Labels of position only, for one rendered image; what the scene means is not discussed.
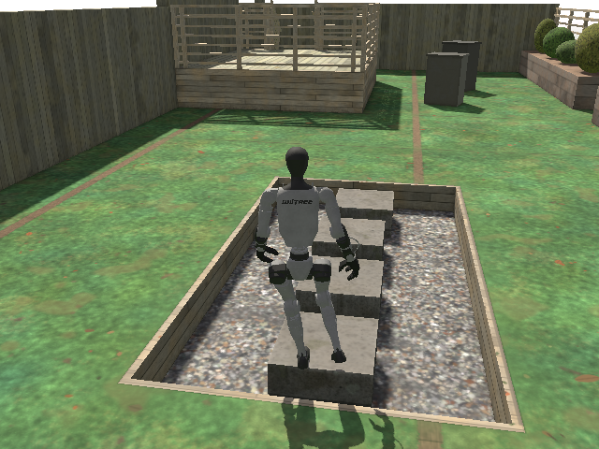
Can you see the robot right forearm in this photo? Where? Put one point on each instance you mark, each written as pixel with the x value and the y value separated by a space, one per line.
pixel 346 247

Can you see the robot right upper arm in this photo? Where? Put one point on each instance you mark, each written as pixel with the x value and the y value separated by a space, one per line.
pixel 332 209

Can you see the robot left forearm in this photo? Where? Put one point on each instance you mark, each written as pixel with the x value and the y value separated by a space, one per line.
pixel 260 242

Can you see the robot right hand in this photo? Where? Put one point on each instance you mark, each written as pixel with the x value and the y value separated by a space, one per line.
pixel 351 265

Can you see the robot left upper arm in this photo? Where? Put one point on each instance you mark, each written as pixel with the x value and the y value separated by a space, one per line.
pixel 265 210

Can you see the robot left hand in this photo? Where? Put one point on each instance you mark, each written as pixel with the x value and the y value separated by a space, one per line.
pixel 264 258

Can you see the right robot foot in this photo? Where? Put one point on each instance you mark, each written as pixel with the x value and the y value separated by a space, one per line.
pixel 338 357

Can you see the humanoid robot head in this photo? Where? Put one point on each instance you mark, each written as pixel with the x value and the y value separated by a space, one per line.
pixel 297 162

